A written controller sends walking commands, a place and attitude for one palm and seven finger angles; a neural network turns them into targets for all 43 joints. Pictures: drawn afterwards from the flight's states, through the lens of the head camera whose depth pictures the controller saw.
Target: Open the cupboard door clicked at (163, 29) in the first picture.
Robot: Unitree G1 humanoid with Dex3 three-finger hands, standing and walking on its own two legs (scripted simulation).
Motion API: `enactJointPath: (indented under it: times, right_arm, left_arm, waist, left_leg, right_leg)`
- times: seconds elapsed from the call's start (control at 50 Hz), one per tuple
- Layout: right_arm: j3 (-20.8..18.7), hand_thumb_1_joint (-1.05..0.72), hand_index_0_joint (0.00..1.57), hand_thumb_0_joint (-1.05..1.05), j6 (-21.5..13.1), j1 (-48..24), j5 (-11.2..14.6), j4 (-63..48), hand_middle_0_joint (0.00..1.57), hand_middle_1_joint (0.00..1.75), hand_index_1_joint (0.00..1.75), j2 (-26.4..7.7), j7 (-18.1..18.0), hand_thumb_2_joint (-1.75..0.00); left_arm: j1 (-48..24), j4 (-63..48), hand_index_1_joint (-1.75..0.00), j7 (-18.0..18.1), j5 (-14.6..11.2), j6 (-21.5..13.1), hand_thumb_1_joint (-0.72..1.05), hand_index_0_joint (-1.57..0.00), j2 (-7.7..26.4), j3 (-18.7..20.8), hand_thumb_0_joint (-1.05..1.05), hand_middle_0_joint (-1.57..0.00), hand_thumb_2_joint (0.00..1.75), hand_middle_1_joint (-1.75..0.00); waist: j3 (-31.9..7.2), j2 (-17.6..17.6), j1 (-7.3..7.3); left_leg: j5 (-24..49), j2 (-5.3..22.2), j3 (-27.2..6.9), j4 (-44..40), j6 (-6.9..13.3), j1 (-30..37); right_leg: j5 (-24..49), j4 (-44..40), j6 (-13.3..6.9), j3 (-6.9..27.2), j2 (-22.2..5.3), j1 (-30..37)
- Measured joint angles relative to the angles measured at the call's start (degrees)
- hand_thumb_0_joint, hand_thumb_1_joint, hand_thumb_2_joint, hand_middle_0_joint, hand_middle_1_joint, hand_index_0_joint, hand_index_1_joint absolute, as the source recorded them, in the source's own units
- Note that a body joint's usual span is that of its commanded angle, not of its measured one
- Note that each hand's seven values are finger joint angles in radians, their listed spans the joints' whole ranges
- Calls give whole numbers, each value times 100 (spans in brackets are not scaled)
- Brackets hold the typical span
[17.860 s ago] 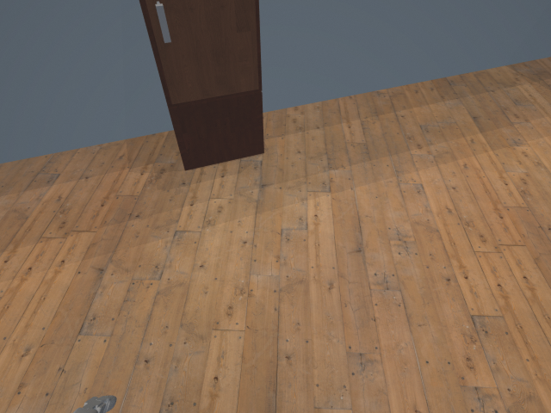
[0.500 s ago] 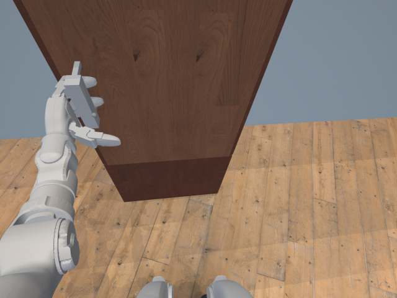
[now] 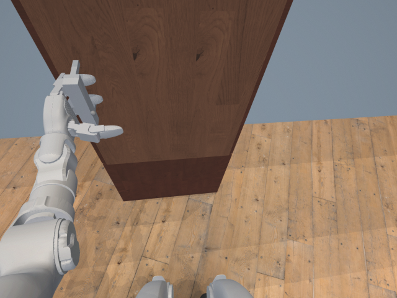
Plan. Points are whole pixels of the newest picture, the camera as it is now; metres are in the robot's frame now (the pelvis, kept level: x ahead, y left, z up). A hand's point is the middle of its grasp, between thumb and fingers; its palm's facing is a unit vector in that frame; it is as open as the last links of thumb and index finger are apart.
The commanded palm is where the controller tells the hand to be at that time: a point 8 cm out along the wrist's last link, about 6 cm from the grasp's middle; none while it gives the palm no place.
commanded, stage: close the thumb around the handle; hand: left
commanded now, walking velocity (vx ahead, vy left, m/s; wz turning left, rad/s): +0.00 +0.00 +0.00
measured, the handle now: (84, 95) +0.51 +0.22 +0.07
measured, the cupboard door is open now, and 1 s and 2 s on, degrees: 0 11 38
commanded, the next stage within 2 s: pull the door open along its arc in 0.48 s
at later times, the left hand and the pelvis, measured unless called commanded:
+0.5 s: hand (95, 113) +0.47 +0.19 +0.07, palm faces +0.10 -0.99 +0.00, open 5.8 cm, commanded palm +0.43 +0.24 +0.07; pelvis +0.00 +0.00 +0.00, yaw +0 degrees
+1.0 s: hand (100, 147) +0.39 +0.17 +0.07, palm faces +0.06 -1.00 +0.01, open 6.2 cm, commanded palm +0.33 +0.21 +0.07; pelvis +0.02 +0.00 +0.02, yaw -1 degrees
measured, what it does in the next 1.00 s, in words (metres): stands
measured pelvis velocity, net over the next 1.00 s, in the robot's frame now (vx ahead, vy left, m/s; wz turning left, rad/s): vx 0.02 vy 0.00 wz -0.02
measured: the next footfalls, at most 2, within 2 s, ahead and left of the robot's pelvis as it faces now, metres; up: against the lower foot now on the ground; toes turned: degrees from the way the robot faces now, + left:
none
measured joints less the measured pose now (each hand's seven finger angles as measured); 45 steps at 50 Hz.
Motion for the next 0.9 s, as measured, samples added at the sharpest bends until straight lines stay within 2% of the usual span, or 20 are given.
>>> enactJointPath:
  times: [0.16,0.4,0.72,0.82,0.9]
  right_arm:
    - [-16,-90,20,1,17,27,11,-1,20,30,30,-8,8,-90]
    - [-17,-90,20,1,-2,-13,-10,-36,20,30,30,-8,19,-90]
    - [-46,-90,20,1,57,10,6,-21,20,30,30,5,53,-90]
    - [-94,-90,20,1,81,47,42,-105,20,30,30,5,96,-90]
    - [-127,-90,20,1,67,54,87,-217,20,30,30,18,140,-90]
  left_arm:
    - [40,-42,-127,-21,-56,56,10,-34,-61,-109,-1,-34,55,-127]
    - [15,-42,-133,81,29,-13,70,-38,-80,-111,1,-39,81,-133]
    - [283,-286,-135,154,-55,45,69,-38,-155,-94,1,-37,82,-135]
    - [891,-900,-135,195,-192,153,70,-37,-322,-152,1,-37,78,-135]
    - [1667,-1692,-135,212,-328,254,68,-36,-548,-295,1,-36,73,-135]
  waist:
    - [-17,33,34]
    - [-5,15,17]
    - [-26,21,40]
    - [-104,55,97]
    - [-156,79,173]
  left_leg:
    - [10,-11,-9,-45,9,64]
    - [9,-17,-8,-5,6,5]
    - [0,2,13,-97,-13,144]
    - [-1,29,77,-230,-18,325]
    - [4,41,130,-379,-20,568]
  right_leg:
    - [11,-54,11,-2,-7,73]
    - [2,-3,9,-6,-15,10]
    - [2,-85,-8,30,12,130]
    - [21,-198,-5,109,44,279]
    - [35,-322,-3,178,63,493]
